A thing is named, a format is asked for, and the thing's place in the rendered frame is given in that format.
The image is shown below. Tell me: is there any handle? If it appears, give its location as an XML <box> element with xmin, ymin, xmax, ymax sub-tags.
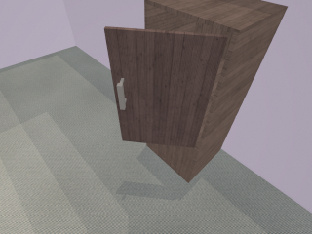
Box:
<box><xmin>116</xmin><ymin>78</ymin><xmax>127</xmax><ymax>110</ymax></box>

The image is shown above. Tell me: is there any cupboard door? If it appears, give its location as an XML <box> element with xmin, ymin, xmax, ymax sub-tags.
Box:
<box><xmin>104</xmin><ymin>26</ymin><xmax>228</xmax><ymax>148</ymax></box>

